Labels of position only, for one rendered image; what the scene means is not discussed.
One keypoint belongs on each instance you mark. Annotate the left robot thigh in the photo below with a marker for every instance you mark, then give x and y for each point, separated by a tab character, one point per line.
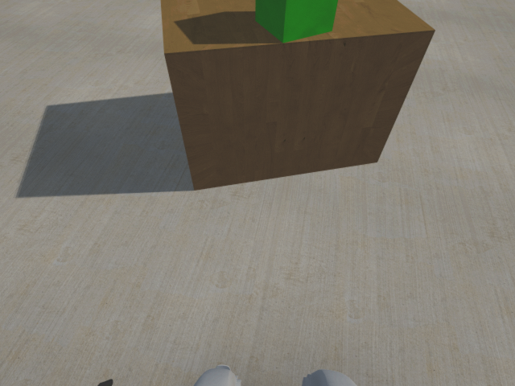
218	377

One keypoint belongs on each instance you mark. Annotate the right robot thigh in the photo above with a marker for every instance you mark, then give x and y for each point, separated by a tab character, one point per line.
324	377

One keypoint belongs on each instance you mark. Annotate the carton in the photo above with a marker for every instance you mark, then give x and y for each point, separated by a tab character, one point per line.
289	20

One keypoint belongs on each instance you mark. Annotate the pedestal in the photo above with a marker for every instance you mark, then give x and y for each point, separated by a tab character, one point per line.
252	108

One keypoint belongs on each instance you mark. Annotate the robot thigh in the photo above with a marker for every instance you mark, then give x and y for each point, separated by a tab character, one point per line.
218	377
324	377

